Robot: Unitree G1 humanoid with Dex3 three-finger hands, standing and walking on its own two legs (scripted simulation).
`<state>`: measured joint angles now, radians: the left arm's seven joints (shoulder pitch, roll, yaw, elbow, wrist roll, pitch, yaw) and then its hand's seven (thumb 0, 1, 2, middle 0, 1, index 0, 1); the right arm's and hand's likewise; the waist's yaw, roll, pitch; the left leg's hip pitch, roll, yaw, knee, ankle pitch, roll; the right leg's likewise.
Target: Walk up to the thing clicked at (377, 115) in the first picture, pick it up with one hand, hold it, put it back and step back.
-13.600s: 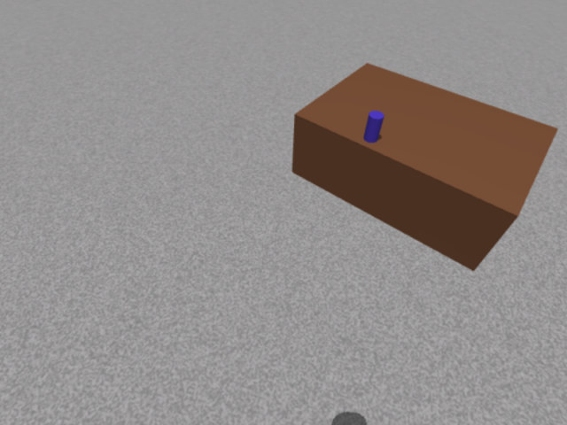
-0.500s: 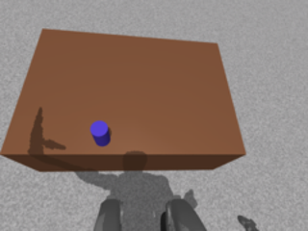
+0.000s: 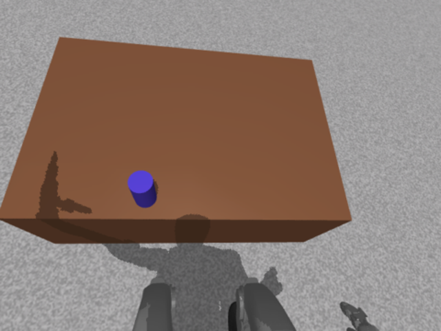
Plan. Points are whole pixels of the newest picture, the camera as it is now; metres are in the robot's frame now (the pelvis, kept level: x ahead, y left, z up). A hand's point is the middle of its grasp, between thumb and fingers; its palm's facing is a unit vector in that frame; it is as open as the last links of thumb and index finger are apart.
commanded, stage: go down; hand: left
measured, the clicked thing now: (143, 190) +0.45 +0.16 -0.25
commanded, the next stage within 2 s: approach in 0.36 s
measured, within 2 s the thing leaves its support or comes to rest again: neither
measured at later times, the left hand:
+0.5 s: hand out of the picture +0.39 +0.37 +0.06, palm faces +0.13 -0.99 +0.01, open 16.9 cm
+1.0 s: hand (73, 192) +0.40 +0.30 -0.15, palm faces +0.04 -1.00 +0.04, open 17.7 cm
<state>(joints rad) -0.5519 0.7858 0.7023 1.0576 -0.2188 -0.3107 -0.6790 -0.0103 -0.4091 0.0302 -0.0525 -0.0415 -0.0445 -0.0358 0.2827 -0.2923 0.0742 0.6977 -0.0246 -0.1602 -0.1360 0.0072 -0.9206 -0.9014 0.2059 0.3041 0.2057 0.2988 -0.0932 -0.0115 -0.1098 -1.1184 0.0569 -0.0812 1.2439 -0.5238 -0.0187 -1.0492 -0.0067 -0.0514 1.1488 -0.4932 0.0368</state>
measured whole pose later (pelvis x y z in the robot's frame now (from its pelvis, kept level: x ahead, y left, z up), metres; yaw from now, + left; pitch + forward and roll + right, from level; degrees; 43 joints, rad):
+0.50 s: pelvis +0.00 +0.00 +0.00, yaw +0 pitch +23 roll -5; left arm -0.58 0.80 0.73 1.05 -0.25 -0.32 -0.71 -0.01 -0.38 0.03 -0.05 -0.04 -0.04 -0.03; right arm 0.27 -0.29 0.09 0.69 -0.03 -0.17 -0.14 0.01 -0.92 -0.90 0.21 0.30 0.21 0.30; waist -0.10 -0.01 -0.11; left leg -1.14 0.06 -0.08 1.26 -0.53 -0.02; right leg -1.08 -0.01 -0.05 1.17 -0.50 0.04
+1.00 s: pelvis -0.03 -0.01 -0.14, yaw -2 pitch +34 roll -6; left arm -0.65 0.64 0.68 1.10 -0.21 -0.56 -0.65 -0.01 -0.58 0.02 -0.03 -0.08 -0.04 -0.06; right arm 0.17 -0.30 0.08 0.68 -0.10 -0.18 -0.07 0.01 -0.90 -0.89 0.20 0.30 0.20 0.30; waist -0.14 -0.02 -0.16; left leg -1.71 0.04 -0.11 1.78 -0.66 -0.03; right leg -1.65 -0.01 -0.04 1.71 -0.65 0.03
